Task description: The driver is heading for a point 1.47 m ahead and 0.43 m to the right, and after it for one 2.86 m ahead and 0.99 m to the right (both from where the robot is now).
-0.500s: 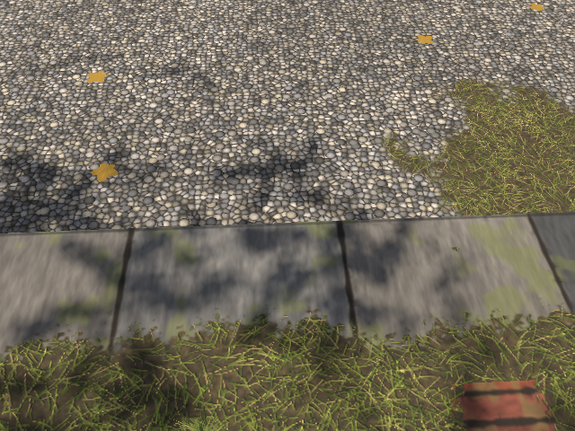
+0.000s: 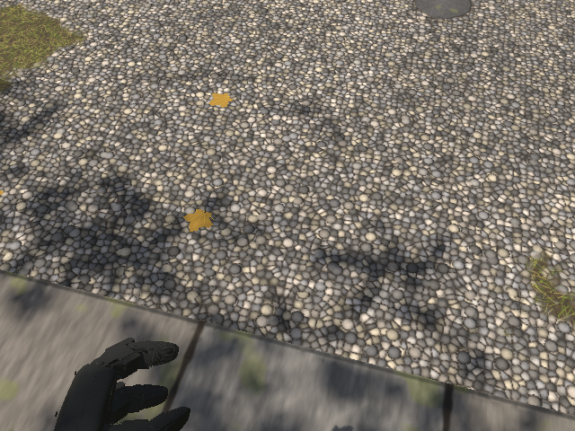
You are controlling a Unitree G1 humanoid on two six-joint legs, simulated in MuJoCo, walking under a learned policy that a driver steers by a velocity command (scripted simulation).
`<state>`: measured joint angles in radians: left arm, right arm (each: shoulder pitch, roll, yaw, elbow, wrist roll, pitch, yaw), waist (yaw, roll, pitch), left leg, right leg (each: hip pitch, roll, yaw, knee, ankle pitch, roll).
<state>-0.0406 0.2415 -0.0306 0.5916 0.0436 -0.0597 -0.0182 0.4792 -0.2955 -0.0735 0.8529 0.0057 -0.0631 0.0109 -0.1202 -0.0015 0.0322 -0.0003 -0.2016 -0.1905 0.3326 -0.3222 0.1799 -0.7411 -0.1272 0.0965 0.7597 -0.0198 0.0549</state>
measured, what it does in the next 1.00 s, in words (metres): walks ahead, turning right: right foot, then left foot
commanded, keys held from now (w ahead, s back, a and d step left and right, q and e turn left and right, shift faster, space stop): w+q+shift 0.06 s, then w+e+shift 0.94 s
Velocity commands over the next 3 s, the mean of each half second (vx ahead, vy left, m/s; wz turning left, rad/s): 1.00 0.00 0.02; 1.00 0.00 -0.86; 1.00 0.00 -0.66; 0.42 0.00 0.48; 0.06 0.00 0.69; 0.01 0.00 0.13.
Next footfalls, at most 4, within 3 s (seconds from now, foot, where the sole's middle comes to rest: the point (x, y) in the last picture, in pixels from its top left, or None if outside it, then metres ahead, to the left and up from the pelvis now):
0.12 right None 0.33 -0.17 -0.77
0.52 left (224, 368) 0.63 0.10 -0.77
1.02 right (308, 271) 0.99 -0.16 -0.95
1.34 left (305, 171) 1.42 -0.21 -0.95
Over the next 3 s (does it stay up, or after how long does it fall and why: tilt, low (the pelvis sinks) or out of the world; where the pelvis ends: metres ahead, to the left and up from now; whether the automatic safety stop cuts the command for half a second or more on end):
stays up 1.54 -0.50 -0.17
